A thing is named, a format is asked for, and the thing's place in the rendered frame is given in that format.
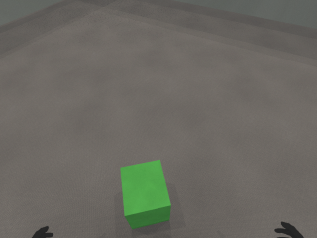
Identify robot left hand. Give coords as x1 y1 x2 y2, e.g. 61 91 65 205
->
32 226 53 238

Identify robot right hand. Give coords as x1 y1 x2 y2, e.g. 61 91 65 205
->
274 221 304 238

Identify carton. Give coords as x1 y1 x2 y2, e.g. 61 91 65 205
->
120 160 171 229

